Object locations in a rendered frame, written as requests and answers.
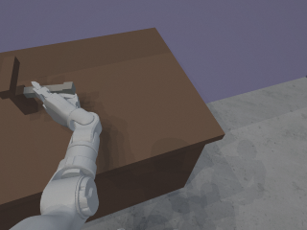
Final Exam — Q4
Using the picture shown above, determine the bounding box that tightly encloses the tap lever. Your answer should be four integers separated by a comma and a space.
23, 81, 76, 99

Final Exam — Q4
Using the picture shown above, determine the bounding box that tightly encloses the counter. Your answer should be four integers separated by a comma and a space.
0, 27, 225, 230

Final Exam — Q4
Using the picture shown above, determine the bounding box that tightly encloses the left robot upper arm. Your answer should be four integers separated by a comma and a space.
9, 175, 99, 230

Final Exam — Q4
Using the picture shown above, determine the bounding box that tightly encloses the robot left hand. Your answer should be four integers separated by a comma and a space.
32, 81, 81, 127

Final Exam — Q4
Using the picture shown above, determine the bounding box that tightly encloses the robot left forearm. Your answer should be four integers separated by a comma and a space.
40, 107, 103, 214

